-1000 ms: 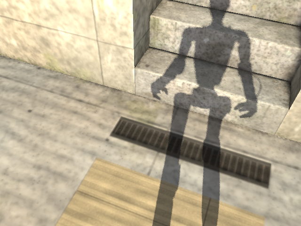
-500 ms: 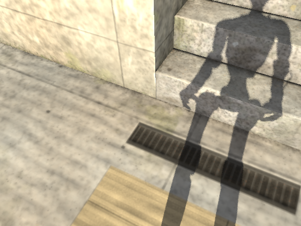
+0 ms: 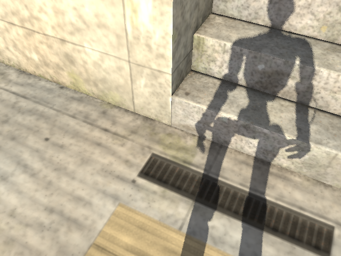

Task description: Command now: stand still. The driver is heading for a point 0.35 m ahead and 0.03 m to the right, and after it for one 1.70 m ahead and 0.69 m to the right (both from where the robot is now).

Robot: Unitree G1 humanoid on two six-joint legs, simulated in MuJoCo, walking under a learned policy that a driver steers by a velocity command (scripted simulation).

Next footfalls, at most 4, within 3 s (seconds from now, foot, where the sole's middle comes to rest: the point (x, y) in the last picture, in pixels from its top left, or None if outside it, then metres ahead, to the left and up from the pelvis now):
0.76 left None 0.16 0.12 -0.78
1.18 right None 0.41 -0.03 -0.78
1.74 left None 0.40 0.16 -0.78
2.20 right None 0.29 -0.03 -0.78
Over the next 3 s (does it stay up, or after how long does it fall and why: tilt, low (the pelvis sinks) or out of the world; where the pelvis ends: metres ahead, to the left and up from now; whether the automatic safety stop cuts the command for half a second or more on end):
stays up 0.33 0.10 0.00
